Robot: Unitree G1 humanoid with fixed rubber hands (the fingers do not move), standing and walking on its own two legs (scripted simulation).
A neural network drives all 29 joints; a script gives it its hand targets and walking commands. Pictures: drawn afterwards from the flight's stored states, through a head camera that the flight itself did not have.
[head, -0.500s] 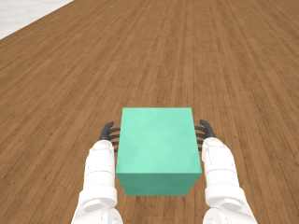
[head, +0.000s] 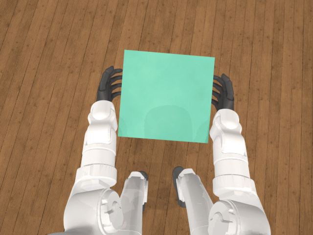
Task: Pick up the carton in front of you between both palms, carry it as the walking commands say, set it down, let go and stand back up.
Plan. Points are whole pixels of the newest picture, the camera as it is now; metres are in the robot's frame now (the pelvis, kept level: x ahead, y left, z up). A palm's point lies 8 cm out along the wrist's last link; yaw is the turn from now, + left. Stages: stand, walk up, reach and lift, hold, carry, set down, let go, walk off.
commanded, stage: set down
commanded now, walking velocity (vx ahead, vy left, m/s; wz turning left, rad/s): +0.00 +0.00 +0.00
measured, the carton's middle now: (163, 100) +0.44 -0.01 -0.17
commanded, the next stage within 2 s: none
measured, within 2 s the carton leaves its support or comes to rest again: rests again in 1.76 s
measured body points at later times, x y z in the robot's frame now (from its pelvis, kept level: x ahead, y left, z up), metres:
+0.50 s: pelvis -0.01 +0.01 -0.12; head +0.28 +0.02 +0.23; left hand +0.50 +0.13 -0.23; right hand +0.45 -0.16 -0.22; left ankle +0.06 +0.10 -0.65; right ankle +0.08 -0.12 -0.65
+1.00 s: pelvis -0.04 +0.01 -0.23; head +0.32 +0.03 +0.04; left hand +0.55 +0.12 -0.38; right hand +0.47 -0.17 -0.37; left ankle +0.06 +0.10 -0.65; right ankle +0.08 -0.12 -0.65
